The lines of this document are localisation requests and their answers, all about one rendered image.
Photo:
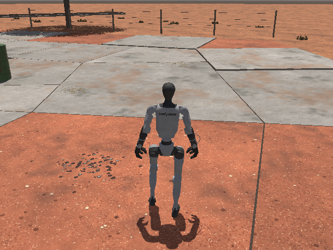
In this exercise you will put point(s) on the humanoid robot torso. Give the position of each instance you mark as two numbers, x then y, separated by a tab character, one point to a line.
167	125

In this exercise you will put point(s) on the left robot upper arm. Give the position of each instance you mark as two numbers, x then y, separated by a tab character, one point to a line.
148	118

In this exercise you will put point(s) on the robot head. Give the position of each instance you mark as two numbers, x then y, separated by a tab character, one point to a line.
168	90

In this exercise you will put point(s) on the right robot hand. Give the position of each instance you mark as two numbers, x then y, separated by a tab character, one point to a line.
193	150

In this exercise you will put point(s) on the right robot upper arm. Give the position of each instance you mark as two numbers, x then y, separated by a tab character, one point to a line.
186	119

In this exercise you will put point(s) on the left robot hand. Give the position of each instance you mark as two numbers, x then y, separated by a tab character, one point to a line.
139	150

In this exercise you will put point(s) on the robot left forearm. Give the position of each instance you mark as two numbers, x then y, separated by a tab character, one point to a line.
141	139

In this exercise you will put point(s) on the robot right forearm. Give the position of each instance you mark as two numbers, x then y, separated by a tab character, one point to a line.
192	139

